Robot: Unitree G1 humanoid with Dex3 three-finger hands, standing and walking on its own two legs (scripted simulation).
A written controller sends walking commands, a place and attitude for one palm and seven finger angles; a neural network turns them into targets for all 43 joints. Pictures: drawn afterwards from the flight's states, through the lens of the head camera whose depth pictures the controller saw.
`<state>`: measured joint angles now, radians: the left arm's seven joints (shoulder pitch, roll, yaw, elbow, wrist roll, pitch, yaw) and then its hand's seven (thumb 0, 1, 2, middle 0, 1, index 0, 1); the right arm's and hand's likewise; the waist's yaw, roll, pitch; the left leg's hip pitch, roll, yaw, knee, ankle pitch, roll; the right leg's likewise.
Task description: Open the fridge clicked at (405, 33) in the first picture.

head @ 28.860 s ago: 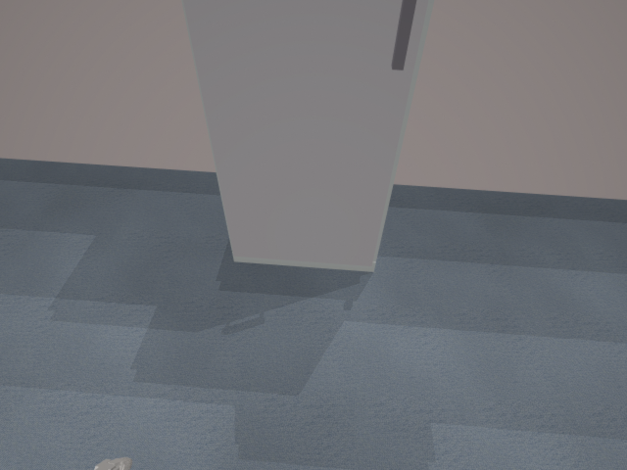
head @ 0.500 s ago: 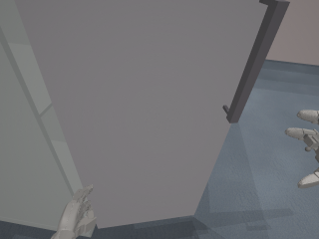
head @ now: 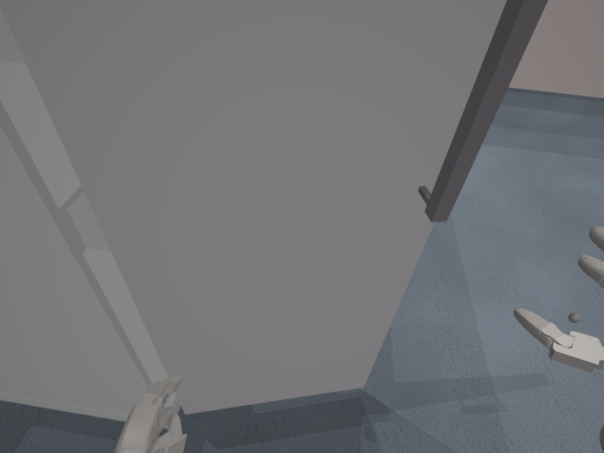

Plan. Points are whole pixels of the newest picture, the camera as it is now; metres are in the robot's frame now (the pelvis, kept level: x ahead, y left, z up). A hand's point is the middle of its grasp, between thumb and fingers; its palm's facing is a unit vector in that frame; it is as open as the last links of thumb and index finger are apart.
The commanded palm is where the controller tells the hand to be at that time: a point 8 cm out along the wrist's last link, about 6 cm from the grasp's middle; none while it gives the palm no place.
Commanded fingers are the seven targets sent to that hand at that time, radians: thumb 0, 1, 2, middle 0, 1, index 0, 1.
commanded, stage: draw the hand back to the body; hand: right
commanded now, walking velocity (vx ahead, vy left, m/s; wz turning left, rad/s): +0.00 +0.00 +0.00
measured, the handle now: (465, 115) +0.45 -0.20 +0.27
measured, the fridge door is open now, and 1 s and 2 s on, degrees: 73 73 73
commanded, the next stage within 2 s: step back with the hand held close in 0.66 s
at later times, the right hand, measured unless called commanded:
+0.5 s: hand (583, 355) +0.18 -0.26 +0.16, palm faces +0.48 +0.80 -0.35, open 7.6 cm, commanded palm +0.13 -0.30 +0.17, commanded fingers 0.00 -0.90 -0.90 0.20 0.30 0.20 0.30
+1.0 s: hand (578, 340) +0.20 -0.27 +0.16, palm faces +0.40 +0.81 -0.43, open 7.4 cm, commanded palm +0.13 -0.31 +0.18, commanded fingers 0.00 -0.90 -0.90 0.20 0.30 0.20 0.30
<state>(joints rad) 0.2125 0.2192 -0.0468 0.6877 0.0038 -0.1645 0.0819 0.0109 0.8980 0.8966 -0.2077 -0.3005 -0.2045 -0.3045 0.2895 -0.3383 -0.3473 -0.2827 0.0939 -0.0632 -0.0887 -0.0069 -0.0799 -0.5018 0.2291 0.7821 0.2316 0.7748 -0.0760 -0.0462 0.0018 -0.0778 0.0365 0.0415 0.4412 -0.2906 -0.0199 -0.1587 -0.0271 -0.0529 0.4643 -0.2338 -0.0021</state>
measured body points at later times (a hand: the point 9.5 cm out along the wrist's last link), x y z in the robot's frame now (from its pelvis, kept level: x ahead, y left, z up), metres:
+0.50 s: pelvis +0.00 +0.00 +0.00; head -0.03 +0.02 +0.45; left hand +0.20 +0.22 -0.07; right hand +0.15 -0.30 +0.18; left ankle -0.03 +0.13 -0.74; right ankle +0.02 -0.12 -0.74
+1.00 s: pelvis -0.02 -0.01 +0.00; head +0.00 +0.00 +0.45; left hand +0.18 +0.23 -0.08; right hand +0.17 -0.31 +0.18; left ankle -0.03 +0.13 -0.74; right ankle +0.02 -0.12 -0.74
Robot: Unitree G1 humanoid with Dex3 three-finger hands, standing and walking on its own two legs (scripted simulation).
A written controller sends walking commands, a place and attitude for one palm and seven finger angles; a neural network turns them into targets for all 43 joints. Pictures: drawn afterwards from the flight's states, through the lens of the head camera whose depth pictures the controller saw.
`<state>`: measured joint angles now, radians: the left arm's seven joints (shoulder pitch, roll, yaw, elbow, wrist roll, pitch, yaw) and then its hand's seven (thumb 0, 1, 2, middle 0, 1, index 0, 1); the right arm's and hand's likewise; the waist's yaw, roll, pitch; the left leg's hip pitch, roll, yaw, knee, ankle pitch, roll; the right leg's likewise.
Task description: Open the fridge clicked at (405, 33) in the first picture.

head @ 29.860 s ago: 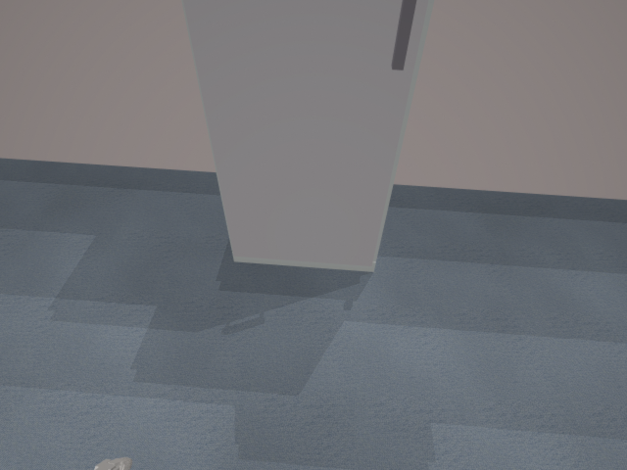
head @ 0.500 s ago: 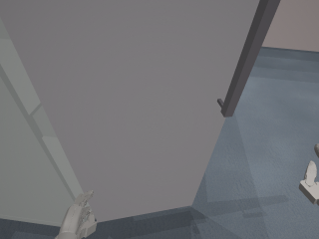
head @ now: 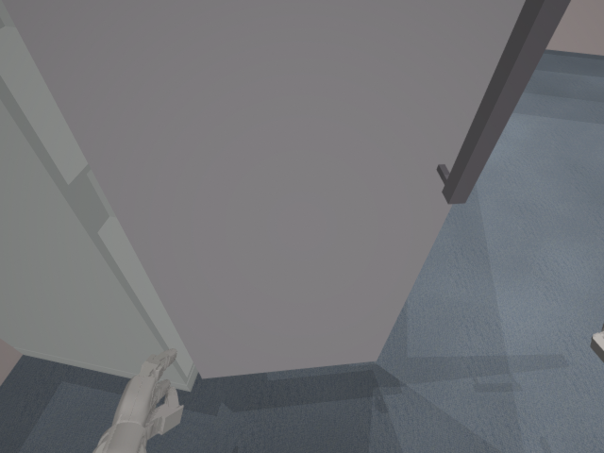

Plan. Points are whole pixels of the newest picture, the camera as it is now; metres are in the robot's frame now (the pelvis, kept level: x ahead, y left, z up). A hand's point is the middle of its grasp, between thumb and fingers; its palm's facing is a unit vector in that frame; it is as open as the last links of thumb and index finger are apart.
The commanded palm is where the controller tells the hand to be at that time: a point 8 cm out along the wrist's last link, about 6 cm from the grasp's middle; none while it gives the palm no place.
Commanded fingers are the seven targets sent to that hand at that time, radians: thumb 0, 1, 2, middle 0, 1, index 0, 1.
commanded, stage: step back with the hand held close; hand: right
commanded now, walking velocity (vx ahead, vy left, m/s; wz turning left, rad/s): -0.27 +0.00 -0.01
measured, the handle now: (490, 88) +0.46 -0.20 +0.27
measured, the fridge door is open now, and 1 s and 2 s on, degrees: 73 73 73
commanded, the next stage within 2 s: stop stepping back and stand still in 0.98 s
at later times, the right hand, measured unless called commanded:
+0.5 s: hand out of the picture +0.11 -0.29 +0.15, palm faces +0.47 +0.79 -0.38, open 7.4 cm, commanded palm +0.06 -0.32 +0.17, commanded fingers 0.00 -0.90 -0.90 0.20 0.30 0.20 0.30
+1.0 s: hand out of the picture +0.07 -0.30 +0.16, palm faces +0.38 +0.84 -0.37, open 7.4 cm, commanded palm +0.00 -0.34 +0.17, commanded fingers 0.00 -0.90 -0.90 0.20 0.30 0.20 0.30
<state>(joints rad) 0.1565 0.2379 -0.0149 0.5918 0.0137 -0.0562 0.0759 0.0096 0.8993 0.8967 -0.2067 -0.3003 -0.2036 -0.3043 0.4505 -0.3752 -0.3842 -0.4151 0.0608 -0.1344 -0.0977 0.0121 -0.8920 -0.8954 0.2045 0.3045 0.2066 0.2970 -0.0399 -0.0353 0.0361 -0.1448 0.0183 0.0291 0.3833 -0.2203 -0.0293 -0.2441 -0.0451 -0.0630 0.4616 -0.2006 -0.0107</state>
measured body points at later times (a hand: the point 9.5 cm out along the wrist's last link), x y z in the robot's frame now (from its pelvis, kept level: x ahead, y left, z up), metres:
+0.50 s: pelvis -0.08 -0.02 -0.02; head -0.06 -0.04 +0.43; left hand +0.11 +0.21 -0.09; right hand +0.08 -0.33 +0.17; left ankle -0.01 +0.14 -0.74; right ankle +0.02 -0.11 -0.74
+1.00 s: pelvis -0.16 -0.04 -0.01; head -0.14 -0.08 +0.44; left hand +0.03 +0.19 -0.08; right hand +0.05 -0.35 +0.18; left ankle -0.21 +0.09 -0.72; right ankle -0.07 -0.11 -0.74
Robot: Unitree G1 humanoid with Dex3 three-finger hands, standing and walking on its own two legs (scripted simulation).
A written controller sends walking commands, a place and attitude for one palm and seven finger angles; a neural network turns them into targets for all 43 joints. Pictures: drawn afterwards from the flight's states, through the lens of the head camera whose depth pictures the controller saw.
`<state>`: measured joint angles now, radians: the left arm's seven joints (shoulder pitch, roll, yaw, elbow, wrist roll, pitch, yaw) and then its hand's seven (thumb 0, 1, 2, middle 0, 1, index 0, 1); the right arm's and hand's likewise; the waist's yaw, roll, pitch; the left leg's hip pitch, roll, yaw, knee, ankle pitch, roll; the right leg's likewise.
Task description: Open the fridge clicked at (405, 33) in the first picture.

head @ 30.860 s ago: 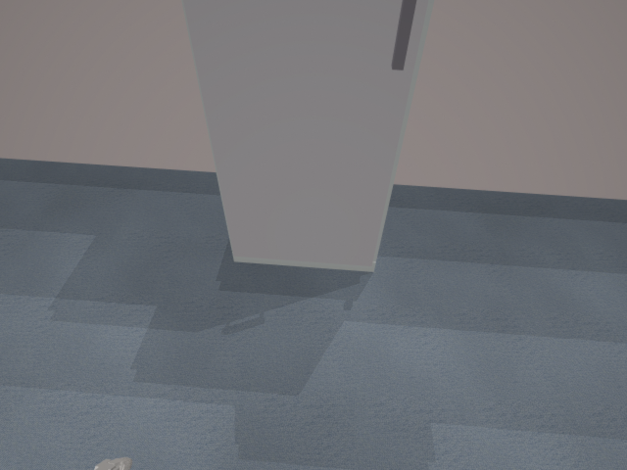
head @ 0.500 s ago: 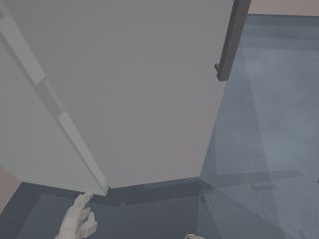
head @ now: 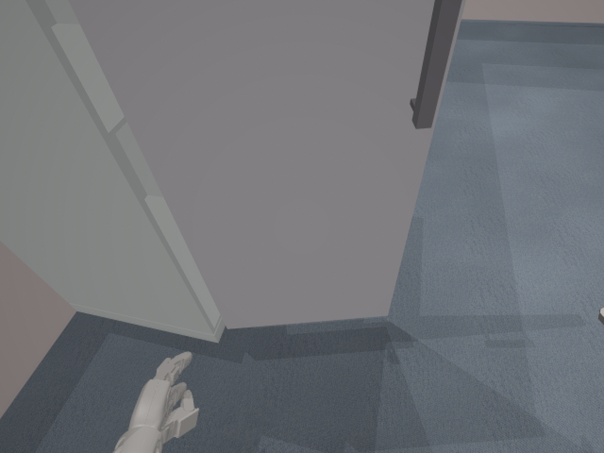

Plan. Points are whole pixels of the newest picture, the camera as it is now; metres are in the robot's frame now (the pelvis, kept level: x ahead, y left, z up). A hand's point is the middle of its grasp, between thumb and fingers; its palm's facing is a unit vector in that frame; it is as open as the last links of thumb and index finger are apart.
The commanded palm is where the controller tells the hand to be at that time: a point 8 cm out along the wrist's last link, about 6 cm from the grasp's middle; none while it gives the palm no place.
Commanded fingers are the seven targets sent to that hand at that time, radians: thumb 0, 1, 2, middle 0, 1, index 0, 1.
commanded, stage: stop stepping back and stand still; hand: right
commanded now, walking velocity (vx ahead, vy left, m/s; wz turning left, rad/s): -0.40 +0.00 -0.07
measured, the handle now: (437, 17) +0.61 -0.19 +0.28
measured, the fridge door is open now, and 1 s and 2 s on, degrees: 73 73 73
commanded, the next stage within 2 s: let the arm hang, fingers relaxed in 1.42 s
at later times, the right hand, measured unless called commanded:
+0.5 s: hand out of the picture +0.08 -0.31 +0.15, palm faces +0.58 +0.77 -0.27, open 7.4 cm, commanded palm +0.01 -0.33 +0.18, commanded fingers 0.00 -0.90 -0.90 0.20 0.30 0.20 0.30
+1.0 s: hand out of the picture +0.09 -0.33 +0.15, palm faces +0.54 +0.76 -0.37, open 7.4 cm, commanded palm +0.02 -0.35 +0.18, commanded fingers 0.00 -0.90 -0.90 0.20 0.30 0.20 0.30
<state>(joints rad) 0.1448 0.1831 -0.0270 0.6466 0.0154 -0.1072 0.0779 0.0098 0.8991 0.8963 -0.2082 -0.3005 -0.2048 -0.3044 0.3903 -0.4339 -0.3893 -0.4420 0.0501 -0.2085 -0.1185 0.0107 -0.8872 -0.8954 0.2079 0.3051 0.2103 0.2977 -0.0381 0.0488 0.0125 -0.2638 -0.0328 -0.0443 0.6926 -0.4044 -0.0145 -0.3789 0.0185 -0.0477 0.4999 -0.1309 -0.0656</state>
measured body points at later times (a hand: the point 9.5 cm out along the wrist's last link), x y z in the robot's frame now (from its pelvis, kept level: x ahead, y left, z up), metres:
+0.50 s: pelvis -0.11 -0.02 -0.01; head -0.14 -0.04 +0.44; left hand +0.04 +0.23 -0.08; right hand +0.04 -0.34 +0.16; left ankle -0.12 +0.10 -0.73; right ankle -0.13 -0.14 -0.74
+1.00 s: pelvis -0.09 -0.04 +0.00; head -0.10 -0.06 +0.45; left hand +0.09 +0.18 -0.08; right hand +0.06 -0.37 +0.17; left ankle -0.08 +0.06 -0.73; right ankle -0.07 -0.15 -0.73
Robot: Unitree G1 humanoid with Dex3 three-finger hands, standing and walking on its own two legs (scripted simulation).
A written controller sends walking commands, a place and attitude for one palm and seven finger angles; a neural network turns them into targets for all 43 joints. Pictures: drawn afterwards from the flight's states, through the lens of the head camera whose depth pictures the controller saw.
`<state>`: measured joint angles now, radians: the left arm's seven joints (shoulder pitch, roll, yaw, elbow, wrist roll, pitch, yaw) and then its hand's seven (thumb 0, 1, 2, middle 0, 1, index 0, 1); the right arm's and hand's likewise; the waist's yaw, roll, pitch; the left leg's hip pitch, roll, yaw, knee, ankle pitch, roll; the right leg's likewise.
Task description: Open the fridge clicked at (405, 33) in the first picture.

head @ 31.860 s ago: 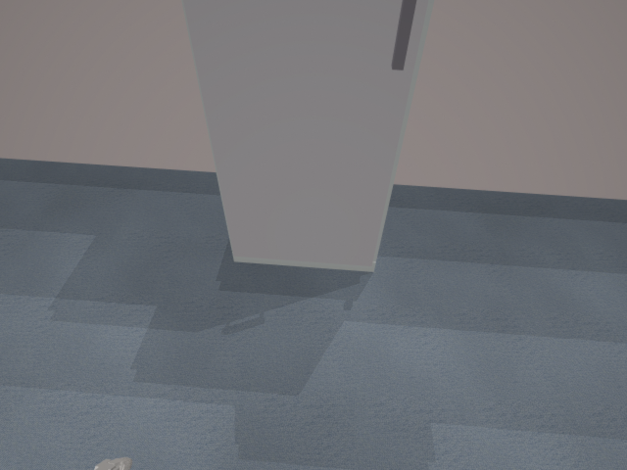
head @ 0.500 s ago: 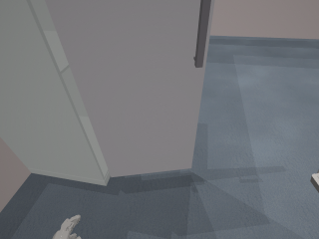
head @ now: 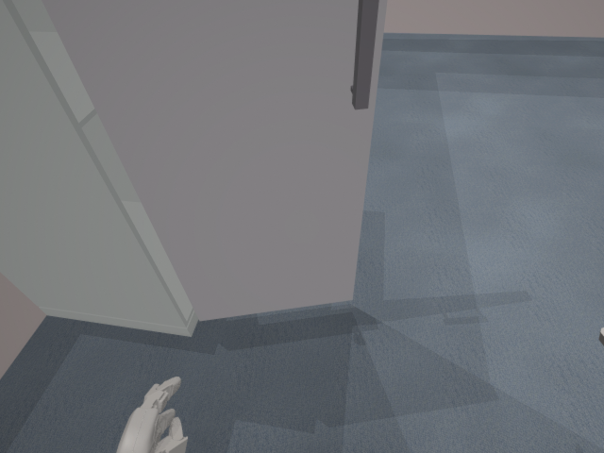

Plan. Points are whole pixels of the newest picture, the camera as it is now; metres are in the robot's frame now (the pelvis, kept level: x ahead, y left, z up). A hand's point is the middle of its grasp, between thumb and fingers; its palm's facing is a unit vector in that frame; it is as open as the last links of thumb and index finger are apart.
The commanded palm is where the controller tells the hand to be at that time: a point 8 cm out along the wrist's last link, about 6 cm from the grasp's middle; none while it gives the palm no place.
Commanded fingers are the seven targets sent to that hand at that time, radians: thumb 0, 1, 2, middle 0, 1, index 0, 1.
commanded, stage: stop stepping back and stand still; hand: right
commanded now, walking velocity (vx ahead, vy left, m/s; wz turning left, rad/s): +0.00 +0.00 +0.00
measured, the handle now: (363, 11) +0.71 -0.08 +0.28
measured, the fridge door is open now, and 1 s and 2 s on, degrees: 73 73 73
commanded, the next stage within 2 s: let the arm hang, fingers relaxed in 0.42 s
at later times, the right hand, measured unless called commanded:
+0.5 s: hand (596, 313) +0.22 -0.26 +0.16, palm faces +0.41 +0.82 -0.41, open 7.4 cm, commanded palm none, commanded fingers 0.00 -0.90 -0.90 0.20 0.30 0.20 0.30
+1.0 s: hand out of the picture -0.04 -0.19 -0.17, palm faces +0.04 +0.99 -0.16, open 7.2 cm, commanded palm none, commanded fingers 0.00 -0.90 -0.90 0.20 0.30 0.20 0.30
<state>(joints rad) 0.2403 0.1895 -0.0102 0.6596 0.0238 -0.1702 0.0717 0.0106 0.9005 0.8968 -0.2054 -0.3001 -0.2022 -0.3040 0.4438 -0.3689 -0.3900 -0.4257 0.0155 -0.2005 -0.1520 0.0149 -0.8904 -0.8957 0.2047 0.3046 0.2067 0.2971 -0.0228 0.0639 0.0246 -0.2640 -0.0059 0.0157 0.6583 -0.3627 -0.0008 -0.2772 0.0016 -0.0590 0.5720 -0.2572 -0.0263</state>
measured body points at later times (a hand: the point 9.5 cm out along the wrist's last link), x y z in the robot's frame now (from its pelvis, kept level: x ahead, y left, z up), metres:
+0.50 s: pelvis +0.02 -0.01 +0.01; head +0.03 -0.02 +0.46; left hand +0.20 +0.23 -0.06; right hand +0.20 -0.31 +0.19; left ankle +0.01 +0.10 -0.73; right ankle +0.03 -0.11 -0.73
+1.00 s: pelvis -0.02 -0.01 +0.01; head +0.01 -0.03 +0.45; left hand -0.02 +0.24 -0.14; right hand -0.05 -0.24 -0.16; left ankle +0.01 +0.10 -0.73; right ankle +0.03 -0.11 -0.73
